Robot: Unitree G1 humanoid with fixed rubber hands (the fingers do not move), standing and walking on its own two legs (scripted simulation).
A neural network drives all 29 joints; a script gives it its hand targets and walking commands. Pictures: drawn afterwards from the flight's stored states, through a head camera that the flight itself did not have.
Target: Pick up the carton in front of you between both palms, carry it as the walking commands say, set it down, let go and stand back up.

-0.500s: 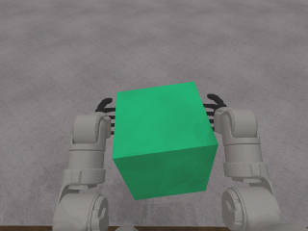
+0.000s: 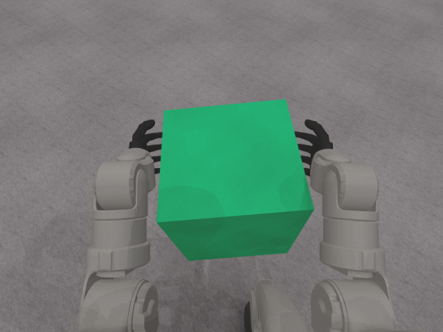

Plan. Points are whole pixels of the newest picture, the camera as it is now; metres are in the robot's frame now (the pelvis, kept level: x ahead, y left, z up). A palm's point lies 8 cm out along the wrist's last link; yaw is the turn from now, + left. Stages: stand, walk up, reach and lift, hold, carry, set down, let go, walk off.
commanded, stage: carry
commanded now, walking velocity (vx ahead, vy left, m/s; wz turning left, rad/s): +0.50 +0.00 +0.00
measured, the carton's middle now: (231, 189) +0.36 -0.02 +0.01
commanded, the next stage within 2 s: none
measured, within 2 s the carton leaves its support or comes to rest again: neither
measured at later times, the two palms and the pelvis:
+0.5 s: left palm (151, 57) +0.64 +0.13 +0.10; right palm (282, 54) +0.66 -0.16 +0.10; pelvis +0.30 -0.03 +0.00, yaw +1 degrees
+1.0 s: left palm (147, 8) +0.90 +0.17 +0.08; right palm (253, 5) +0.89 -0.12 +0.09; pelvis +0.62 +0.03 +0.00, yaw -1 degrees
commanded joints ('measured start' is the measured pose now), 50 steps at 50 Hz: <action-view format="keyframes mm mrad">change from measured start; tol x16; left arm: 1 -671 -1048 -649 -104 -390 -40 -209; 10 -569 -985 -538 136 -349 -26 -265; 17 -822 -1162 -625 -71 -503 -51 -294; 50 -77 -1082 -791 -347 -388 0 -324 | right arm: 1 -733 1070 749 -100 511 7 286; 10 -689 1088 672 148 472 15 304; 15 -775 1182 673 45 473 -18 267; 50 -26 1081 811 -282 390 35 336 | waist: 1 -40 102 -462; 7 55 112 -512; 9 57 -248 -673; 14 62 -27 -520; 34 55 -156 -425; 37 27 295 -574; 41 40 63 -432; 50 35 129 -311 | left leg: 1 458 208 -193 -24 800 63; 7 209 154 -34 261 790 -45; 9 -330 12 -68 709 -290 -110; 11 -498 39 -130 818 -234 -91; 30 -456 60 83 54 220 -117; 33 -198 0 161 -102 256 -89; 35 272 89 83 -128 242 -68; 37 635 473 -601 -185 242 148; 43 280 345 -194 -304 205 24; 50 319 280 -40 -332 334 20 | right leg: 1 -39 46 -65 -206 143 -18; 7 668 76 -129 -561 362 -71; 9 1208 -387 475 -399 562 -238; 11 1104 -312 549 -576 142 -237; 16 846 -226 276 -678 204 -152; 33 1016 -138 -50 -519 906 -58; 35 734 -106 -102 -228 599 3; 37 154 92 -20 230 -270 39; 50 86 -59 -88 -216 100 62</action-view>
